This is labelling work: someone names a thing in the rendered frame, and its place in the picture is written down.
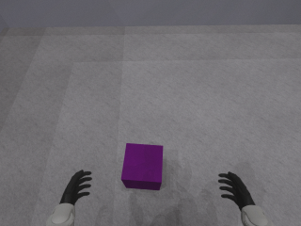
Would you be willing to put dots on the right robot hand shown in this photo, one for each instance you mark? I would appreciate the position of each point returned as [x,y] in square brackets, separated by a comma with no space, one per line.
[241,195]

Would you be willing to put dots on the left robot forearm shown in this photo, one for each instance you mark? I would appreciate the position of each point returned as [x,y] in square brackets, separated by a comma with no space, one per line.
[62,215]

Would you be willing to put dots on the right robot forearm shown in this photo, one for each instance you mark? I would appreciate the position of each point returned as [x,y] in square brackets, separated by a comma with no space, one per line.
[253,215]

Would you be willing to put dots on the carton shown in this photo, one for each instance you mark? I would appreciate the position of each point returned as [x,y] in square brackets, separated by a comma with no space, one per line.
[142,166]

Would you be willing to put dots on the left robot hand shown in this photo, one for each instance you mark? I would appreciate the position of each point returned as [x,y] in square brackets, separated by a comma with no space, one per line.
[71,194]

